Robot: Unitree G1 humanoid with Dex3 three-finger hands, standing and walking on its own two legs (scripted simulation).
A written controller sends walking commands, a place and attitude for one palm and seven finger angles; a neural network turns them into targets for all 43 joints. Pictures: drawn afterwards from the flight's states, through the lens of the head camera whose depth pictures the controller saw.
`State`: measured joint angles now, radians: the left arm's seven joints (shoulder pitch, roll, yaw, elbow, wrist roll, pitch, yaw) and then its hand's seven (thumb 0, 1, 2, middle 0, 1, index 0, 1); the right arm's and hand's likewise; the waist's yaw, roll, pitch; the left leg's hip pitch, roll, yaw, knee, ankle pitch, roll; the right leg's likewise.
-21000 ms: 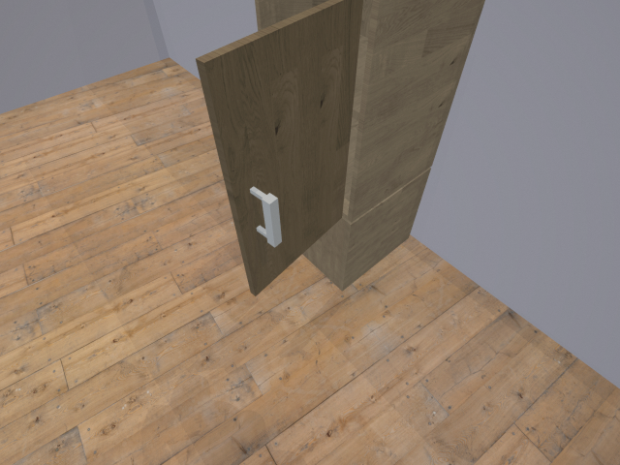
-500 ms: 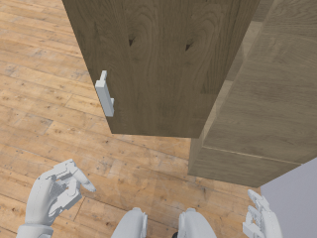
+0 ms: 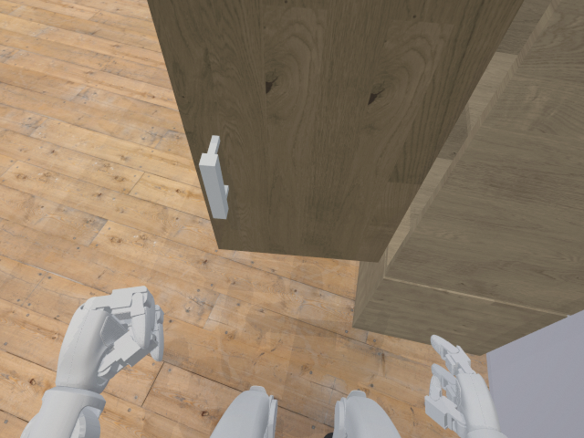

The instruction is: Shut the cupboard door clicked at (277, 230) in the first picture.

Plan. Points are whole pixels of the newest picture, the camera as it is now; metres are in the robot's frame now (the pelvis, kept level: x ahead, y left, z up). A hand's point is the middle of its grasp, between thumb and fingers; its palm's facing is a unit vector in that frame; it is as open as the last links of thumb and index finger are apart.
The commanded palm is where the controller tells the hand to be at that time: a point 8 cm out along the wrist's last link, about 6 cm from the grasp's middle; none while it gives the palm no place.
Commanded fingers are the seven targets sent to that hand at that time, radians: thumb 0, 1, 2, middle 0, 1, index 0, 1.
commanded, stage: raise the hand and make a fist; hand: left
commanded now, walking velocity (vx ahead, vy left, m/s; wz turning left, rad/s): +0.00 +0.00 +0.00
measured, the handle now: (217, 178) +0.46 +0.16 +0.05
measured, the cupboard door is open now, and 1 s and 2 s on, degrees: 98 98 98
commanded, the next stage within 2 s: bring the fist close to the handle in 0.36 s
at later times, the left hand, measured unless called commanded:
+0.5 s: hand (168, 340) +0.22 +0.17 +0.05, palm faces -0.01 -1.00 -0.02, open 3.1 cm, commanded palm +0.21 +0.23 +0.05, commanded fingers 0.00 0.90 0.90 -1.30 -1.50 -1.30 -1.50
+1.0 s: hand (196, 286) +0.29 +0.15 +0.05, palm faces -0.03 -1.00 -0.01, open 3.1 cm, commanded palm +0.27 +0.20 +0.05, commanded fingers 0.00 0.90 0.90 -1.30 -1.50 -1.30 -1.50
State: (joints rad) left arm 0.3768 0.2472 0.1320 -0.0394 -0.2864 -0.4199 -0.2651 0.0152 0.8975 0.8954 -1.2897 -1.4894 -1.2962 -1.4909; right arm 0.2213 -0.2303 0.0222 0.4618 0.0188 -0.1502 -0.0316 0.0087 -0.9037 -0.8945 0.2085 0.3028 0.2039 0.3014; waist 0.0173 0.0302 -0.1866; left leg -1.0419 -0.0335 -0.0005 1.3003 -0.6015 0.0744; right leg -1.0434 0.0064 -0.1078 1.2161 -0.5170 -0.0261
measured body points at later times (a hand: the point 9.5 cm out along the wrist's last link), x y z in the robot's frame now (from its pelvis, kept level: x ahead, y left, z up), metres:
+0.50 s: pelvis +0.00 -0.02 +0.00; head +0.08 -0.01 +0.44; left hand +0.22 +0.22 +0.05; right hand +0.19 -0.25 -0.07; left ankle +0.01 +0.07 -0.62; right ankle +0.04 -0.11 -0.62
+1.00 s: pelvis +0.01 -0.01 +0.01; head +0.09 -0.01 +0.45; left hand +0.28 +0.21 +0.05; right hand +0.17 -0.26 -0.08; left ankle +0.01 +0.07 -0.62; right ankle +0.04 -0.11 -0.62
